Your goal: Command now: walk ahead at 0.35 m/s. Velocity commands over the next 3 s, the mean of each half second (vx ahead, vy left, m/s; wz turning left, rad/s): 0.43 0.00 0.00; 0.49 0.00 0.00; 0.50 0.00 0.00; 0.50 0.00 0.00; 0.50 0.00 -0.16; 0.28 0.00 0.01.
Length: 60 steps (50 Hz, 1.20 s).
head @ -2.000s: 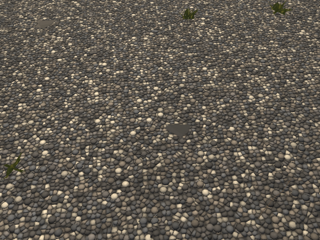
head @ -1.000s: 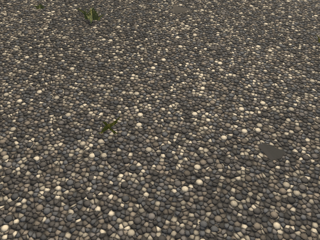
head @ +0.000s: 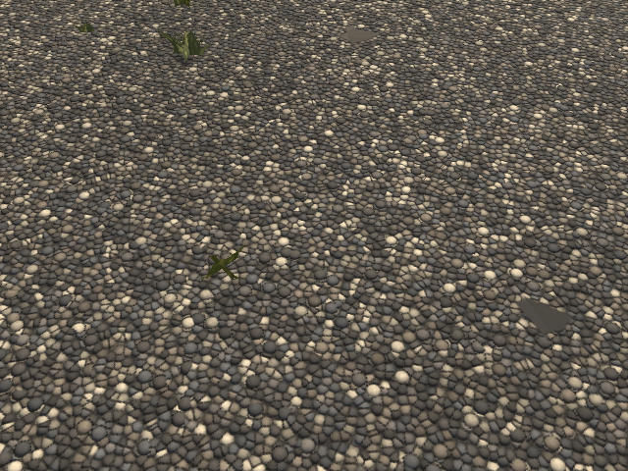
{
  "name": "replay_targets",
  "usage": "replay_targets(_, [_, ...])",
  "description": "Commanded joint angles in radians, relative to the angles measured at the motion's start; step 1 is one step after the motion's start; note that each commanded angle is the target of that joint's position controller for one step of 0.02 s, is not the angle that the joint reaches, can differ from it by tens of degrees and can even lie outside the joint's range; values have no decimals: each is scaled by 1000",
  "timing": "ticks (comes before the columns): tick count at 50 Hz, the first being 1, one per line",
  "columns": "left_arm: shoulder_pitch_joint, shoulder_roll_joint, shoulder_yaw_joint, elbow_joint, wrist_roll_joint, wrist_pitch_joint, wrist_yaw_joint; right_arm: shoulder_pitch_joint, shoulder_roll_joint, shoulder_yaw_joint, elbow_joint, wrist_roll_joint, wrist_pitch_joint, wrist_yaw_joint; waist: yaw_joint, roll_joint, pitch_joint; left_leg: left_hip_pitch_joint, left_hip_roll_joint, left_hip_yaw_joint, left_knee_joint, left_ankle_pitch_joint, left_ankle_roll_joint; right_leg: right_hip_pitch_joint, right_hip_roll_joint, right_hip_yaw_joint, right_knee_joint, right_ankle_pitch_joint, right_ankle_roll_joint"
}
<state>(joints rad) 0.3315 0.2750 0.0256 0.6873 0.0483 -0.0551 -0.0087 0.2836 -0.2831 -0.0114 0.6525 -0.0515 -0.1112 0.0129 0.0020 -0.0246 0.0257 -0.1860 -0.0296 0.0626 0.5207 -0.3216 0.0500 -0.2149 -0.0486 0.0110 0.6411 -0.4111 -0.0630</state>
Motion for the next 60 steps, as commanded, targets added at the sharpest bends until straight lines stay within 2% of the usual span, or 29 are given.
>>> replay_targets(1, [-256, 52, 15, -150, 26, -56, -23, 318, -165, -50, -10, -1, -27, -7, -202, 201, -4, 470, 380, -622, -293, 122, 333, -647, 79, 49, 414, -185, 11])
replay_targets(5, [-191, 60, 27, -88, 43, -70, -4, 188, -23, -4, 1, -8, -3, -4, -66, 74, 44, 311, 323, -354, -325, 199, 237, -621, -22, 51, 487, -8, 8])
replay_targets(7, [-227, 13, 11, -83, 31, -56, -20, 159, -31, -3, 0, -2, 10, -9, -62, 77, 44, 188, 241, -231, -377, 172, 190, -478, -17, -17, 329, 87, 42])
replay_targets(10, [-153, -10, -6, -65, 41, -63, -66, 135, -76, -12, 7, -57, 11, -3, -26, 77, 35, -45, 207, -141, -271, 279, 184, -271, 7, -30, 388, 310, 37])
replay_targets(13, [-330, 4, -10, -107, 30, -53, -34, 412, -11, 4, 157, -24, -13, -35, -175, 60, 66, 542, 312, -298, -99, 184, 190, -887, -107, 148, 65, 579, 75])
replay_targets(14, [-379, -29, -23, -97, 28, -49, -35, 456, -6, 5, 182, 4, -10, -44, -211, 17, 73, 542, 270, -257, -64, 138, 166, -889, -105, 108, -106, 657, 85])
replay_targets(16, [-392, -73, -48, -75, 26, -21, -46, 446, -4, 20, 195, -31, 18, -12, -198, 57, 101, 73, 170, -167, -66, 17, 153, -430, -66, -15, -191, 906, 64])
replay_targets(18, [-354, -10, -34, -89, 39, -1, -59, 343, 1, 36, 175, -55, 7, 25, -107, 82, 149, -235, 185, -196, -88, -76, 153, -176, -76, 3, -35, 890, 22])
replay_targets(20, [-363, 59, -17, -87, 51, 13, -52, 332, -49, 27, 195, -17, -7, 15, -107, 15, 187, -90, 200, -222, -12, -110, 114, -256, -110, 21, -140, 777, 6])
replay_targets(21, [-376, 95, 17, -70, -143, -7, -55, 259, -129, -42, 204, 128, 38, -36, -89, -1, 245, -38, 194, -231, 126, 86, 85, -320, -78, 124, -237, 701, 17])
replay_targets(22, [-294, 94, 17, -34, -149, -22, -54, 295, -146, -40, 227, 108, 65, -58, -69, -34, 138, 85, 192, -200, 281, 244, 70, -260, -59, 80, -283, 750, 25])
replay_targets(24, [67, 116, 49, 95, -91, -24, -40, 322, -87, -37, 270, 75, 71, -55, 86, -44, -112, -127, 94, -112, 779, 287, 0, 296, -21, -59, -211, 908, 26])
replay_targets(25, [246, 151, 49, 165, -55, -30, -50, 452, 46, -21, 314, 78, 50, -40, 101, -293, -279, -529, -47, -84, 1338, -547, -73, 752, -184, 67, 61, 1330, -66])
replay_targets(26, [302, 193, 60, 175, -58, -25, -52, 545, 37, 1, 292, 130, 5, -23, 117, -405, -487, -700, -49, -278, 1559, -524, -78, 914, -313, 345, 131, 1288, -220])
replay_targets(27, [298, 214, 79, 196, -79, -2, -42, 453, -6, -12, 220, 156, -15, -27, 136, -352, -546, -805, -8, -263, 1568, -440, -89, 866, -393, 545, -84, 711, -306])
replay_targets(28, [224, 192, 71, 219, -79, 14, -26, 310, 1, -10, 159, 156, -15, -48, 97, -170, -419, -885, 61, -149, 1526, -320, -93, 697, -399, 598, -246, 367, -299])
replay_targets(31, [-66, 94, 29, 186, -44, -20, -16, 156, 19, -8, 113, 85, 33, -78, -35, 104, -146, -741, 176, -160, 1355, -126, -67, 65, -425, 586, -358, 235, -301])
replay_targets(33, [-152, 12, 0, 210, -46, -47, -28, 77, 32, -19, 86, 91, 56, -67, -91, -14, 37, -726, 216, -209, 1092, -8, -14, -193, -292, 370, -418, 148, -186])
replay_targets(34, [-181, 50, 7, 206, -49, -50, -13, 26, 18, -26, 54, 75, 52, -66, -103, -59, 120, -600, 201, -170, 774, 111, -33, -348, -172, 203, -493, 186, -147])
replay_targets(36, [-140, 87, 15, 213, -31, -58, 17, 13, 14, -38, 70, 37, 34, -52, -86, -75, 39, -318, 159, -111, 435, 415, -59, -399, -68, 45, -470, 382, -130])
replay_targets(40, [-31, 158, 51, 248, -90, -40, 32, -169, 23, -27, 30, 76, 39, -20, -6, -11, 48, -357, 137, -118, 134, 430, -63, -97, -173, 107, -500, 354, -148])
replay_targets(43, [61, 151, 63, 280, -87, -12, 18, -284, -14, -40, -8, 67, 32, -3, 55, 16, 71, -421, 115, -86, 46, 331, -19, 79, -219, 134, -431, 325, -130])
replay_targets(46, [62, 141, 60, 280, -72, 14, 11, -141, -66, -73, 27, 65, 28, 1, -24, 4, -37, -170, 53, -24, -13, 195, 37, 115, -151, 79, -190, 565, -82])
replay_targets(47, [45, 100, 44, 255, -54, 11, 12, 71, -137, -102, 78, 60, 27, -6, -106, 62, -194, 148, 147, -138, 37, 292, 93, -37, -85, 12, 102, 553, -44])
replay_targets(48, [122, -10, 5, 237, -49, -13, 3, 204, -246, -130, 124, 66, 29, 0, -106, 324, -341, 529, 382, -580, -77, 75, 247, -448, 82, -66, 517, 132, 38])
replay_targets(49, [71, 65, 27, 246, -57, -37, -2, 253, -165, -111, 131, 68, 27, 5, -137, 278, -387, 570, 405, -790, -200, -52, 252, -584, 80, 85, 652, -125, 28])
replay_targets(50, [-22, 128, 47, 216, -84, -51, -2, 154, -136, -96, 117, 58, 25, 1, -116, 220, -247, 460, 384, -669, -216, -44, 206, -662, 30, 90, 687, -52, 11])
replay_targets(52, [-108, 99, 45, 195, -72, -46, 11, -14, -87, -82, 92, 51, 24, -2, -48, 97, -114, 186, 318, -464, -263, 155, 183, -580, -54, 60, 571, 101, 11])
replay_targets(60, [-221, 31, 47, 175, -50, -11, 16, 45, -74, -84, 193, 61, 8, -20, -6, 79, -33, 79, 248, -217, -390, 362, 164, -520, -71, 51, 181, 401, 45])
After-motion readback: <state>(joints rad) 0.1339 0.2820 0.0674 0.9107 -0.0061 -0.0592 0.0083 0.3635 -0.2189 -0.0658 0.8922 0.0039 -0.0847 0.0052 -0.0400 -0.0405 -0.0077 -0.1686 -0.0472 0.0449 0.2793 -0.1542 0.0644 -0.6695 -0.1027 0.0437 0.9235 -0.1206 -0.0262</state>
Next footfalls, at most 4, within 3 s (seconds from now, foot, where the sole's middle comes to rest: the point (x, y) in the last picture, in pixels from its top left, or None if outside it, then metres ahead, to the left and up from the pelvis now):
0.48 right None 0.42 -0.18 -0.92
0.92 left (298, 421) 0.68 0.07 -0.92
1.48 right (386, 317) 0.99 -0.17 -0.92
2.04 left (307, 231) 1.31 0.06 -0.92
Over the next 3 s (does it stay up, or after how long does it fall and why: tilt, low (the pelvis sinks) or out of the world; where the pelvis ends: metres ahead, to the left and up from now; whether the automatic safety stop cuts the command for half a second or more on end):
stays up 1.59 -0.12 -0.14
